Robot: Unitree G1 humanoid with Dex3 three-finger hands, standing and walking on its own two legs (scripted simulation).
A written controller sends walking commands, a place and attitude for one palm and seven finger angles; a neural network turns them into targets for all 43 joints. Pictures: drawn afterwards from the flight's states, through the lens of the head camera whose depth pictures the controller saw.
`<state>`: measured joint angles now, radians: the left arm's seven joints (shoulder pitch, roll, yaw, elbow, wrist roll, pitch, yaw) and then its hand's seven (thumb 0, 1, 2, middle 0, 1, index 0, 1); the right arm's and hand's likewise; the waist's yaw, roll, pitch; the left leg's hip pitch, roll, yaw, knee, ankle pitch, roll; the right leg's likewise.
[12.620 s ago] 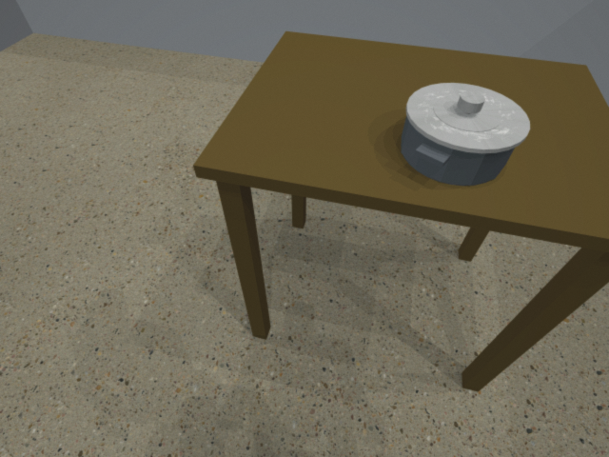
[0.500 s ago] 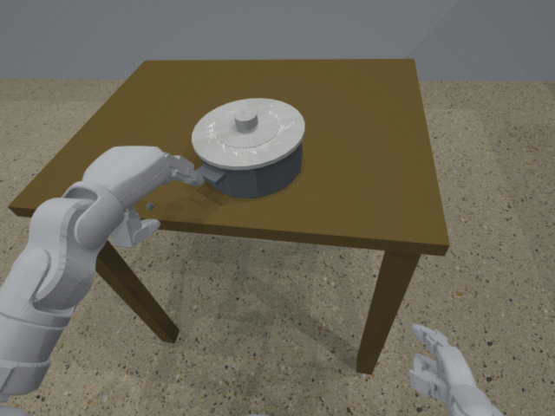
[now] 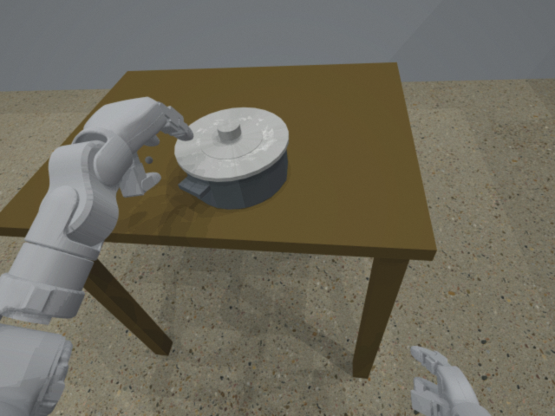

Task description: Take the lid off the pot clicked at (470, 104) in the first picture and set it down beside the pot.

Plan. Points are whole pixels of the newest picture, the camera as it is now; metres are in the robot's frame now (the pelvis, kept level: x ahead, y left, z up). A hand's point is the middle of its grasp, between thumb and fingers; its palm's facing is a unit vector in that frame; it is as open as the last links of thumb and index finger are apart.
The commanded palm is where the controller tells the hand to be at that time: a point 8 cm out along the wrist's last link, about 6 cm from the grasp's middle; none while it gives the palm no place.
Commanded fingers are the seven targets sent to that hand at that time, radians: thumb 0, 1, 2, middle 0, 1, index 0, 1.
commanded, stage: move the open hand above the knob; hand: left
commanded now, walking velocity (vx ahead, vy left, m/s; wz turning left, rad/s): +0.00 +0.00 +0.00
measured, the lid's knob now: (229, 129) +0.54 +0.15 +0.13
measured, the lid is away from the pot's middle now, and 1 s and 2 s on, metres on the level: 0.00 0.00 0.00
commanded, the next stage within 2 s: lower the open fingers around the knob in 1.68 s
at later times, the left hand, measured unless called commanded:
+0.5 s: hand (201, 130) +0.45 +0.16 +0.20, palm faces -0.23 -0.06 -0.97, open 9.9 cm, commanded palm +0.43 +0.17 +0.27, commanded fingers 0.00 -0.33 1.57 -0.87 -0.08 -0.87 -0.08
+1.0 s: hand (210, 110) +0.50 +0.16 +0.20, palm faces -0.29 -0.07 -0.96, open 9.9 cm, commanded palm +0.50 +0.17 +0.27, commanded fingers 0.00 -0.33 1.57 -0.87 -0.08 -0.87 -0.08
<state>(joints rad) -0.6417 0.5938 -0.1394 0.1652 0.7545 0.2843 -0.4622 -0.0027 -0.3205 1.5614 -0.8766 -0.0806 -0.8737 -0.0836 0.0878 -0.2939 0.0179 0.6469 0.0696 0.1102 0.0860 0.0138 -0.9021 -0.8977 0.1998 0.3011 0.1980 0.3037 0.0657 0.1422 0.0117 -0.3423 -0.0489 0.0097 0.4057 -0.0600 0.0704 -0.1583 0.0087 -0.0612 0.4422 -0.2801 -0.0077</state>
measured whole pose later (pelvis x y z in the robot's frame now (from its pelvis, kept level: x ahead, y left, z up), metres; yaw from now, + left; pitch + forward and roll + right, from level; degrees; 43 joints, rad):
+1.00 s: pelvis +0.04 -0.02 +0.00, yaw -1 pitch +4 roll +0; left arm -1.07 0.57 -0.24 0.73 0.84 0.22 -0.52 0.00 -0.32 1.56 -0.88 -0.08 -0.88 -0.08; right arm 0.18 -0.32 -0.01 0.70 0.06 0.17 0.07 0.01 -0.90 -0.90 0.20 0.30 0.20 0.30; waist -0.04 0.08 -0.01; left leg -0.39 -0.04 0.02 0.44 -0.13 0.05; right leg -0.19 0.02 -0.04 0.45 -0.33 -0.03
